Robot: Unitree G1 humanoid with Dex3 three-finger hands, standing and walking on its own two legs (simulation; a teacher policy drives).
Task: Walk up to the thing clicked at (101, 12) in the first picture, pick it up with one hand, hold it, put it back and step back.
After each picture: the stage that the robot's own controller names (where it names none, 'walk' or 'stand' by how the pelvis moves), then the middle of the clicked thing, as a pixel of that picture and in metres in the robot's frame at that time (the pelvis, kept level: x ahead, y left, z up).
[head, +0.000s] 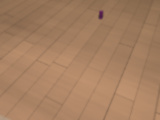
stand; (100, 14) +2.13 -0.36 -0.72
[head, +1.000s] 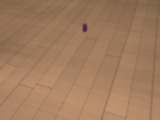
walk; (84, 27) +2.01 +0.06 -0.69
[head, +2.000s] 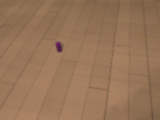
walk; (58, 47) +1.37 +0.33 -0.72
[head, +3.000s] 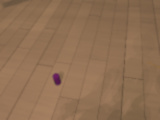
walk; (56, 79) +0.90 +0.29 -0.72
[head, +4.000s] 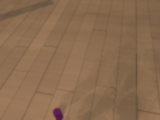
walk; (58, 114) +0.57 +0.26 -0.72
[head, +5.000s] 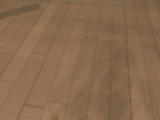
stand; out of the picture +0.46 +0.22 -0.72
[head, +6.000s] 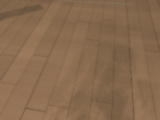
stand; out of the picture +0.42 +0.21 -0.73
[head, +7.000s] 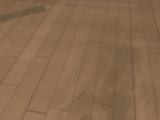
stand; out of the picture +0.41 +0.22 -0.73
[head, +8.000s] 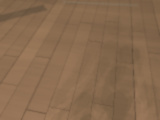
stand; out of the picture +0.41 +0.22 -0.73
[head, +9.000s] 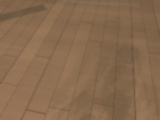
stand; out of the picture +0.40 +0.22 -0.73
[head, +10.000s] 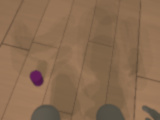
go down; (37, 78) +0.47 +0.21 -0.46
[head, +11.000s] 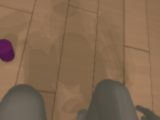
go down; (5, 51) +0.49 +0.27 -0.31
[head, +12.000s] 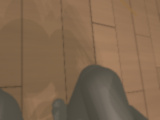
close in; out of the picture +0.46 +0.31 -0.24
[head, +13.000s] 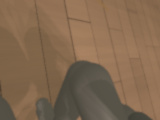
close; out of the picture +0.45 +0.33 -0.23
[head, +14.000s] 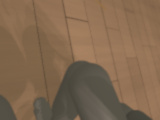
lift; out of the picture +0.43 +0.31 -0.23
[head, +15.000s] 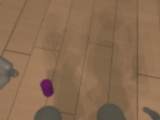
close; (47, 88) +0.44 +0.18 -0.46
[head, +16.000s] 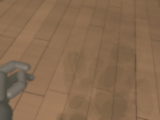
go down; out of the picture +0.39 +0.14 -0.63
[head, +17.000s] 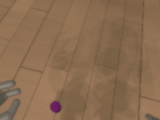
go down; (56, 107) +0.40 +0.15 -0.56
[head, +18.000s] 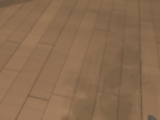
stand; out of the picture +0.39 +0.14 -0.64
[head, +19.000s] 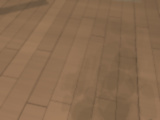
stand; out of the picture +0.38 +0.13 -0.66
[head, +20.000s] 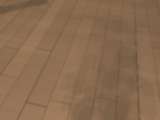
stand; out of the picture +0.37 +0.14 -0.66
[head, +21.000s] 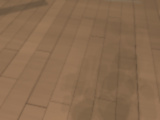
stand; out of the picture +0.38 +0.14 -0.66
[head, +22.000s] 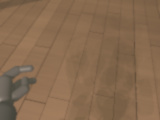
hold; out of the picture +0.38 +0.14 -0.67
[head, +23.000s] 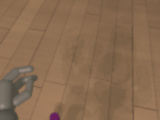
close; (55, 119) +0.40 +0.15 -0.65
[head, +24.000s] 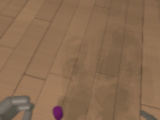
hold; (58, 113) +0.40 +0.14 -0.59
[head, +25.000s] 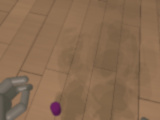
close; (56, 109) +0.41 +0.14 -0.57
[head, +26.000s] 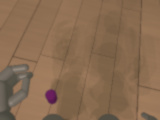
close; (51, 97) +0.42 +0.16 -0.52
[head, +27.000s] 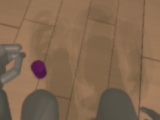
hold; (39, 70) +0.45 +0.18 -0.35
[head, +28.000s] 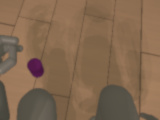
hold; (36, 68) +0.45 +0.18 -0.33
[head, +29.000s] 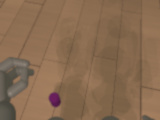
close; (55, 100) +0.43 +0.16 -0.52
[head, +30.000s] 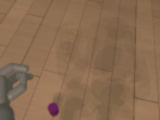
close; (53, 109) +0.41 +0.15 -0.60
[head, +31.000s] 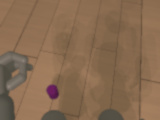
hold; (53, 92) +0.44 +0.16 -0.50
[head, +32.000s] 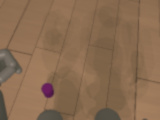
crouch; (48, 90) +0.43 +0.16 -0.49
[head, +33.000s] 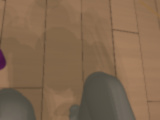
lower; out of the picture +0.45 +0.22 -0.26
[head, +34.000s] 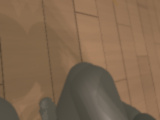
lower; out of the picture +0.42 +0.26 -0.23
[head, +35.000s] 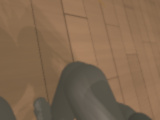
lower; out of the picture +0.43 +0.27 -0.23
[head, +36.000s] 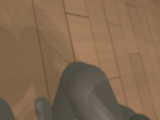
lower; out of the picture +0.43 +0.27 -0.23
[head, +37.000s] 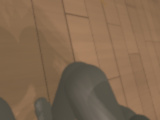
lower; out of the picture +0.43 +0.27 -0.23
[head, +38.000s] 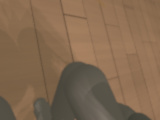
loosen; out of the picture +0.43 +0.27 -0.23
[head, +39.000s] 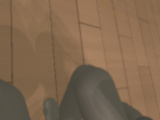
stand; out of the picture +0.44 +0.26 -0.24
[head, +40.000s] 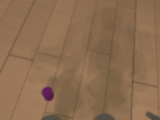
walk; (48, 94) +0.43 +0.17 -0.54
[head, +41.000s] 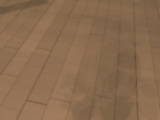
stand; out of the picture +0.40 +0.14 -0.67
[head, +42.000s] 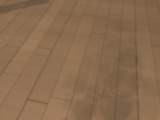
stand; out of the picture +0.40 +0.15 -0.67
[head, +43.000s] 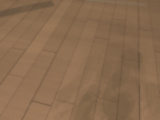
stand; out of the picture +0.40 +0.13 -0.71
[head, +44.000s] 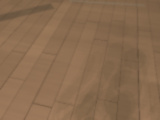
stand; out of the picture +0.40 +0.14 -0.73
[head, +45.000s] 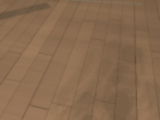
stand; out of the picture +0.38 +0.16 -0.73
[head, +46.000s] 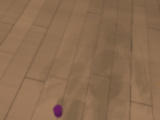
walk; (58, 111) +0.44 +0.11 -0.71
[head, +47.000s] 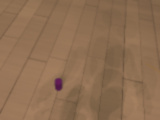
walk; (58, 84) +0.69 +0.14 -0.71
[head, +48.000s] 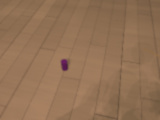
stand; (64, 65) +1.03 +0.19 -0.70
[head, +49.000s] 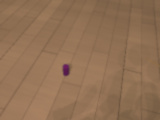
stand; (65, 70) +0.99 +0.12 -0.71
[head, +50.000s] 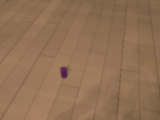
stand; (63, 72) +1.00 +0.16 -0.72
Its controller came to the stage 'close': yes
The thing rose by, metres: 0.01
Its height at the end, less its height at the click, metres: +0.00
